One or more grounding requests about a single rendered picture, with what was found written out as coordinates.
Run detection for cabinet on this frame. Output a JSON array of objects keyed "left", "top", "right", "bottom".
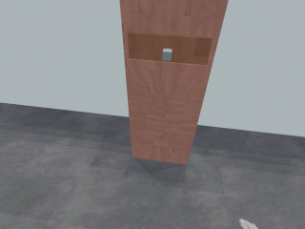
[{"left": 119, "top": 0, "right": 229, "bottom": 165}]

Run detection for right robot hand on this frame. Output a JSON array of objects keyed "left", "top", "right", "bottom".
[{"left": 239, "top": 219, "right": 258, "bottom": 229}]

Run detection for handle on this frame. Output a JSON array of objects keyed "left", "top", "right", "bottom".
[{"left": 162, "top": 48, "right": 173, "bottom": 61}]

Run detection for drawer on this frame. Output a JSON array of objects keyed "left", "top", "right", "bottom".
[{"left": 128, "top": 31, "right": 213, "bottom": 65}]

